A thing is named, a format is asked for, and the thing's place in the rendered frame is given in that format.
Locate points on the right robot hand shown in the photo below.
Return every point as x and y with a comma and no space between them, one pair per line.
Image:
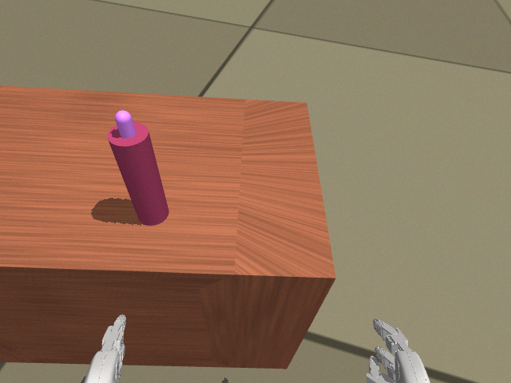
405,367

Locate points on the bottle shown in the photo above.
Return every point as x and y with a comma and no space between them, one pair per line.
133,150

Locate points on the left robot hand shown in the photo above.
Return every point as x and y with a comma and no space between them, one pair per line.
106,365

